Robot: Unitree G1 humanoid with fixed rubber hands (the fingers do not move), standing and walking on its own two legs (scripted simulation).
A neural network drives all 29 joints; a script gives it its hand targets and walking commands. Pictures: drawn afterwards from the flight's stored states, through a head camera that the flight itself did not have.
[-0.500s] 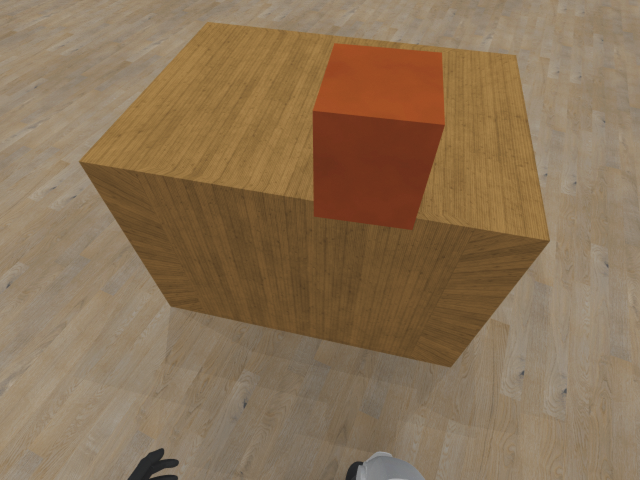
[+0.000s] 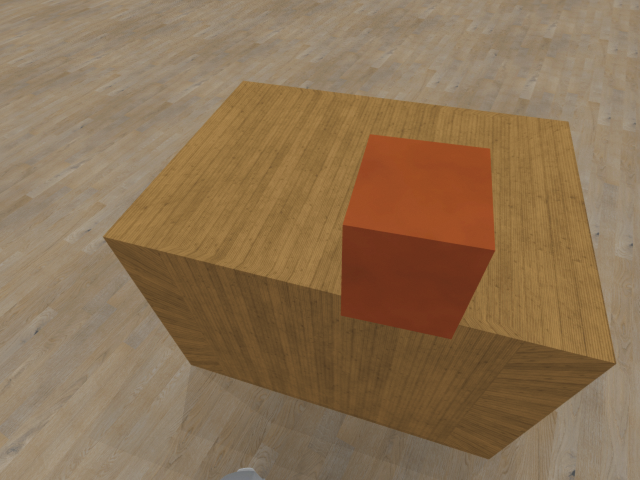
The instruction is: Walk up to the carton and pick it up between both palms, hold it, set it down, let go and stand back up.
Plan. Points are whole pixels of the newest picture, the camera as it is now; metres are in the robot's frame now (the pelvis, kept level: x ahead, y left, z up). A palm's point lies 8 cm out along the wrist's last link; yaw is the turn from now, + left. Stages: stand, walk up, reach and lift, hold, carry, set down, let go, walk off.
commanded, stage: walk up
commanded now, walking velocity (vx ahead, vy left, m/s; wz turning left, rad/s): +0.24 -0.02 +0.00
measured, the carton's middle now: (410, 237) +0.48 -0.13 -0.01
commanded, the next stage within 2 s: none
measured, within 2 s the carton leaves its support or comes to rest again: neither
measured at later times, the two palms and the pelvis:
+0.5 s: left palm out of the picture +0.13 +0.24 -0.14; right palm out of the picture +0.01 -0.28 -0.14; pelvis +0.03 -0.02 -0.01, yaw -1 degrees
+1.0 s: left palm out of the picture +0.03 +0.15 -0.12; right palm out of the picture +0.02 -0.34 -0.15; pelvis +0.01 -0.09 +0.00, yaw +1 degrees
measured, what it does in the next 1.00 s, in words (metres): steps on the spot: left foot, then right foot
